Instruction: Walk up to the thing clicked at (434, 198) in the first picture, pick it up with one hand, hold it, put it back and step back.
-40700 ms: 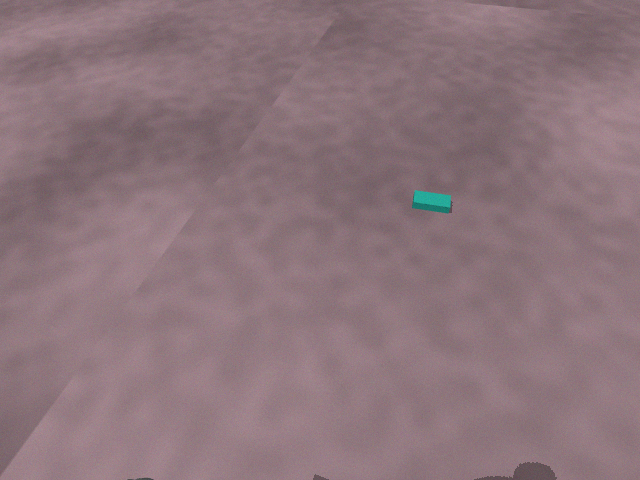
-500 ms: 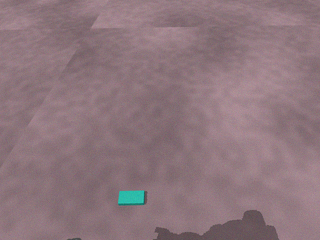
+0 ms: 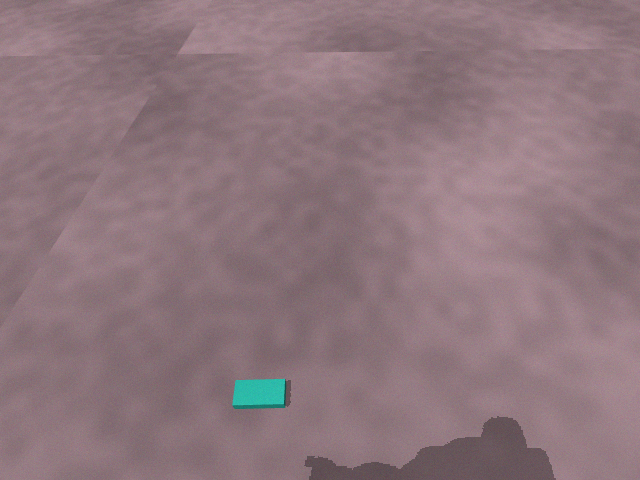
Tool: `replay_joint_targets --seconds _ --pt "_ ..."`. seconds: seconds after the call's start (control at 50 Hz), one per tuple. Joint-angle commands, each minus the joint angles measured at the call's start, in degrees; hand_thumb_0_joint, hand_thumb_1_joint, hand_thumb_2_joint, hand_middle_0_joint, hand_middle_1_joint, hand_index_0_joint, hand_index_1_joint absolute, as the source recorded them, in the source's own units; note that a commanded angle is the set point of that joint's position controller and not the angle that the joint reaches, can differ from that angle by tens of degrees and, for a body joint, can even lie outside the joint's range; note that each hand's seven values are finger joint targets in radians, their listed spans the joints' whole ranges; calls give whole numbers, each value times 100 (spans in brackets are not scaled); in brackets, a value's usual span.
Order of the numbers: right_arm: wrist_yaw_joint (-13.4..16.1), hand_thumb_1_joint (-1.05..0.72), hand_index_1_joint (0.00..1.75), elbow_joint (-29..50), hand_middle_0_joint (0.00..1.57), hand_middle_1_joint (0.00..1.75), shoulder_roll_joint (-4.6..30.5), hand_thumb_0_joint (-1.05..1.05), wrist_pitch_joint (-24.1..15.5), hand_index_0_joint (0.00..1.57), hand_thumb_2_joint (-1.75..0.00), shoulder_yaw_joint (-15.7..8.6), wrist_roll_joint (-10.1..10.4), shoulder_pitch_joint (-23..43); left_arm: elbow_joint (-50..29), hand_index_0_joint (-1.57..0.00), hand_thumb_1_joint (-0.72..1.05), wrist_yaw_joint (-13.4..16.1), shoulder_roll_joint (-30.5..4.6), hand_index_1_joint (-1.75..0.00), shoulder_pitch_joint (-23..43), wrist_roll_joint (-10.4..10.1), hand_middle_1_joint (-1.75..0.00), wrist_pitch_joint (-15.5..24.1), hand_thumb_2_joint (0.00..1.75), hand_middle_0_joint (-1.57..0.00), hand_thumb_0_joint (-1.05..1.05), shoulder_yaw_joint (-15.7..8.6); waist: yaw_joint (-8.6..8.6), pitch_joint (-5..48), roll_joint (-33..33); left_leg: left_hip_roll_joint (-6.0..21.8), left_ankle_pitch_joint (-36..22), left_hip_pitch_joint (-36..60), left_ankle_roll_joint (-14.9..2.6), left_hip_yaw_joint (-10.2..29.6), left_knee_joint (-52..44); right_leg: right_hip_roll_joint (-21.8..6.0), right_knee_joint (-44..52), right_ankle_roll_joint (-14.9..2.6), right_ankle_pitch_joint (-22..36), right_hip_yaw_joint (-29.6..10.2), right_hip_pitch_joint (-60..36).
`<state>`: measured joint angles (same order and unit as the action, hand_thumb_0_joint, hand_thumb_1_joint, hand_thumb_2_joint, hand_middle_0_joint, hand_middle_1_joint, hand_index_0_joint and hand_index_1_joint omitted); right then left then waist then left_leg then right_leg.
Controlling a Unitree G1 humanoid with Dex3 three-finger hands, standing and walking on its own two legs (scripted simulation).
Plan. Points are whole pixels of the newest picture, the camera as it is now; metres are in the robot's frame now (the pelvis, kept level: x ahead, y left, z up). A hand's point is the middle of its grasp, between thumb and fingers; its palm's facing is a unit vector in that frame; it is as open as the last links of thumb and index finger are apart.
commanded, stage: stand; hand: left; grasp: from above
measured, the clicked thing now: (260, 393) +0.44 +0.26 -0.76
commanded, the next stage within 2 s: step back in 0.46 s
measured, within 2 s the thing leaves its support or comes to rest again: neither
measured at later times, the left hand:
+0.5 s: hand out of the picture +0.08 +0.25 -0.16, palm faces +0.01 -0.94 -0.34, open 7.4 cm
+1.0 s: hand out of the picture +0.07 +0.31 -0.18, palm faces -0.10 -0.93 -0.35, open 7.4 cm
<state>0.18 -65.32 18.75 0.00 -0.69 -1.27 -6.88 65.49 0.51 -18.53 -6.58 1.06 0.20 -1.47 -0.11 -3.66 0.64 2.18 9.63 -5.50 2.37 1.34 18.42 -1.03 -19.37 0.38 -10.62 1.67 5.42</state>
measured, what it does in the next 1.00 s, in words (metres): steps on the spot: left foot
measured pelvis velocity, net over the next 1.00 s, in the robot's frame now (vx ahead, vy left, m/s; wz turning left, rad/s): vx -0.07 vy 0.06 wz -0.05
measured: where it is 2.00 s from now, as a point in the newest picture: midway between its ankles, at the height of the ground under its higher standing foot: outside the picture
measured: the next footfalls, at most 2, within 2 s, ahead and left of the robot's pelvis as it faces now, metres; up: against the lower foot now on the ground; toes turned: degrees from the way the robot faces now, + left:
left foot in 0.72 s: -0.02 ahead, +0.14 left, +0.00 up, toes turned -2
right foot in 1.16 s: -0.07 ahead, -0.05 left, +0.00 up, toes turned -2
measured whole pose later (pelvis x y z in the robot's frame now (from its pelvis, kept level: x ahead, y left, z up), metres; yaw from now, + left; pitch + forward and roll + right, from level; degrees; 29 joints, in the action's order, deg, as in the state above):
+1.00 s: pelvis -0.07 +0.06 -0.01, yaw -3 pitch -1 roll +0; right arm 1.7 -53.1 19.6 1.7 -2.7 -1.6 -8.3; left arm 51.3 1.6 -21.6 -3.4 0.6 -4.0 -3.0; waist 1.6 -12.0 -2.9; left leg -2.5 15.8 -14.1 -4.0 -2.7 31.2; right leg 5.4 -56.8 -0.3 -26.4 -8.0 23.6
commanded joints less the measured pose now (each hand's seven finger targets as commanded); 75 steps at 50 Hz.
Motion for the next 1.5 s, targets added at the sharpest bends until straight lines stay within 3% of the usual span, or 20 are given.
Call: replay_joint_targets --seconds 0.0,0.42,0.44,0.5,0.56,0.6,0.66,0.68,0.72,0.74,0.76,0.84,1.0,1.08,1.12,1.16,1.2,1.22,1.3,1.48 --pt "72 -90 30 327 20 30 1146 0 -132 20 -90 -229 33 221 -382 -20 90 45 -1206 -30 295 -15 -30 149 90 -20 0 -194 10 403 12 484 -528 -33 -277 347 -235 -624 370 -135 494 -557 -10" --pt "55 -90 30 362 20 30 1154 0 -124 20 -90 -198 40 152 -407 -20 90 36 -1299 -30 266 -45 -30 158 90 -20 0 -186 40 385 -103 492 -589 -29 -264 309 -252 -617 340 -155 665 -569 27" --pt "26 -90 30 481 20 30 1544 0 -29 20 -90 -310 92 408 -523 -20 90 51 -1726 -30 236 -161 -30 98 90 -20 0 -449 -10 -249 -147 348 -1278 -515 -408 325 467 -611 -42 -212 1711 -738 497" --pt "26 -90 30 643 20 30 1300 0 57 20 -90 -310 173 159 -755 -20 90 93 -1810 -30 143 -173 -30 45 90 -20 0 -528 45 155 -445 -81 -845 -563 -333 -63 1475 -1079 -21 -739 2276 -1077 456" --pt "-13 -90 30 803 20 30 1285 0 197 20 -90 -406 128 -130 -1174 -20 90 101 -1896 -30 601 -35 -30 0 90 -20 0 -580 133 507 -1156 -459 1743 -700 -417 -40 2967 -1767 40 -1372 2098 -1566 883" --pt "-62 -90 30 925 20 30 1325 0 256 20 -90 -443 129 -324 -1409 -20 90 88 -1875 -30 785 55 -30 -41 90 -20 0 -596 197 585 -1243 -374 2055 -740 -500 174 3327 -1782 -230 -1439 2014 -1416 1141" --pt "-46 -90 30 1009 20 30 1313 0 178 20 -90 -466 154 -452 -1576 -20 90 112 -1614 -30 861 40 -30 -117 90 -20 0 -495 236 742 -1027 -271 1012 -904 -456 44 1934 -1240 -1039 -993 2100 -951 594" --pt "-21 -90 30 1045 20 30 1339 0 127 20 -90 -471 102 -486 -1616 -20 90 102 -1615 -30 816 -8 -30 -169 90 -20 0 -472 266 705 -721 -129 -426 -839 -427 57 1062 -982 -1435 -746 1906 -783 559" --pt "39 -90 30 1145 20 30 1890 0 57 20 -90 -614 -59 -389 -1798 -20 90 129 -1225 -30 718 -149 -30 -258 90 -20 0 -388 196 679 1034 1042 -3427 3 -705 1636 418 374 -2981 -278 -564 -447 1775" --pt "67 -90 30 1179 20 30 1903 0 38 20 -90 -634 -112 -439 -1724 -20 90 175 -1143 -30 512 -121 -30 -330 90 -20 0 -390 113 731 741 1234 -3893 364 -874 1771 566 680 -3463 -265 -2274 -911 2222" --pt "95 -90 30 1271 20 30 2045 0 29 20 -90 -655 -56 -466 -1749 -20 90 205 -1145 -30 362 -88 -30 -336 90 -20 0 -371 173 783 842 1442 -4669 424 -998 1772 780 692 -3787 -258 -2558 -1089 2321" --pt "224 -90 30 1539 20 30 1644 0 32 20 -90 -581 -77 109 -1650 -20 90 215 -1349 -30 202 -135 -30 -345 90 -20 0 -404 -36 730 995 834 -3977 576 -532 1004 861 658 -4242 -204 -1665 -1334 2545" --pt "275 -90 30 1680 20 30 1577 0 29 20 -90 -648 14 -406 -1911 -20 90 140 -1353 -30 222 -6 -30 -257 90 -20 0 -497 283 654 480 1144 -3213 880 -1107 1150 970 391 -3010 3 -1616 -901 2116" --pt "216 -90 30 1824 20 30 1684 0 48 20 -90 -650 18 -72 -1865 -20 90 85 -1302 -30 -105 46 -30 -205 90 -20 0 -530 133 667 580 1297 -1904 196 -1416 1293 948 208 -2001 -142 -1455 -575 1378" --pt "186 -90 30 1871 20 30 1690 0 63 20 -90 -631 46 158 -1741 -20 90 65 -1264 -30 -411 73 -30 -157 90 -20 0 -565 -47 689 383 1178 -1434 -390 -1249 1137 1168 222 -1152 -262 -673 -513 680" --pt "152 -90 30 1885 20 30 1569 0 72 20 -90 -579 117 192 -1743 -20 90 59 -1495 -30 -509 108 -30 -92 90 -20 0 -624 -50 755 -333 625 -527 -1176 -835 757 1645 -252 -856 -566 853 -1279 109" --pt "161 -90 30 1879 20 30 1301 0 133 20 -90 -530 136 236 -2023 -20 90 39 -2090 -30 -39 79 -30 -90 90 -20 0 -723 -149 308 -1814 -778 2250 -1506 -271 25 3649 -1959 88 -1860 1321 -3221 1170" --pt "174 -90 30 1824 20 30 1427 0 174 20 -90 -557 93 125 -2178 -20 90 50 -2000 -30 95 92 -30 -68 90 -20 0 -731 -125 54 -1445 -750 2701 -1458 -215 507 4529 -2069 128 -1980 1322 -3389 1534" --pt "138 -90 30 1636 20 30 1375 0 142 20 -90 -458 157 -267 -2339 -20 90 119 -1440 -30 216 55 -30 -73 90 -20 0 -646 2 327 -543 -1031 2039 -1948 -181 770 4937 -1107 -428 -1316 2294 -1783 689" --pt "195 -90 30 1801 20 30 1329 0 70 20 -90 -447 71 -546 -2575 -20 90 109 -1550 -30 -186 85 -30 -233 90 -20 0 -649 -155 979 -1303 -392 1795 -1512 -153 124 1969 -1143 -963 -1195 2277 -1595 -511"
